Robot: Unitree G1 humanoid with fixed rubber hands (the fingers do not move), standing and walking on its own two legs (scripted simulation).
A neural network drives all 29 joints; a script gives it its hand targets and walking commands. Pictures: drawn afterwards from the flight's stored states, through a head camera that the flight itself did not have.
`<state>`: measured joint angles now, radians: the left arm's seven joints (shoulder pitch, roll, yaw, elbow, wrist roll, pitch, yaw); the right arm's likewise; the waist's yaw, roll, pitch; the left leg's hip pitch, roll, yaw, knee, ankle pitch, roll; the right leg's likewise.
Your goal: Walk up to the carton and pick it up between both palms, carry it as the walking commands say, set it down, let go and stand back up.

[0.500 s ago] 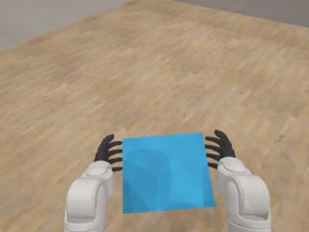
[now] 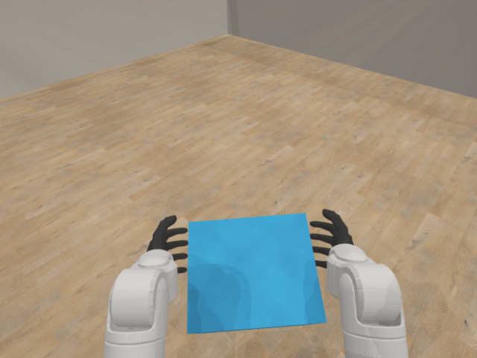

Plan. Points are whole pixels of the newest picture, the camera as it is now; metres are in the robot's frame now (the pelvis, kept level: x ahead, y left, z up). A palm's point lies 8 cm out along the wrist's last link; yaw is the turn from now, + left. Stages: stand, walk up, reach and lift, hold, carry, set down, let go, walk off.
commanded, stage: carry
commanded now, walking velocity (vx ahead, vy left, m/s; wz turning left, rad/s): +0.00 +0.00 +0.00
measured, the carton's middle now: (251, 277) +0.29 +0.00 +0.01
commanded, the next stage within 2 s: none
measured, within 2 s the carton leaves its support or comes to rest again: neither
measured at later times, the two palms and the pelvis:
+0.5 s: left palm (105, 283) +0.23 +0.21 +0.09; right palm (289, 277) +0.24 -0.06 +0.09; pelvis -0.03 +0.07 -0.01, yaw +0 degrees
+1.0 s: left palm (26, 298) +0.21 +0.32 +0.09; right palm (218, 296) +0.21 +0.04 +0.09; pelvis -0.07 +0.19 -0.01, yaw +1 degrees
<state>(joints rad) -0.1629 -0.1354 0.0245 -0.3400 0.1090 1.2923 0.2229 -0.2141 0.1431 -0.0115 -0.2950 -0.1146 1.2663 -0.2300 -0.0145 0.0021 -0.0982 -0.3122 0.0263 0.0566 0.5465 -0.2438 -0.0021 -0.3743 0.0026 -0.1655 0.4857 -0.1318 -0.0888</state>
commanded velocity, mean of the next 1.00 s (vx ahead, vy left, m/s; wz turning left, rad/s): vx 0.00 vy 0.28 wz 0.00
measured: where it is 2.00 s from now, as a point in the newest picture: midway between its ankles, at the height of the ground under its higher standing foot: outside the picture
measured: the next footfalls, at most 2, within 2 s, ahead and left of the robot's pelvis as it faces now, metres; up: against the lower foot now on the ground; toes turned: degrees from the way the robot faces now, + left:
right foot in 0.68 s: +0.00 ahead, -0.01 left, +0.00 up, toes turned -9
left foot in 0.98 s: +0.00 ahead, +0.35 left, +0.00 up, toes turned +2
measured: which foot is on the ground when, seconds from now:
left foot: down 0.00-0.70, up 0.72-0.96, down 0.98-1.00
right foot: down 0.00-0.42, up 0.44-0.66, down 0.68-1.00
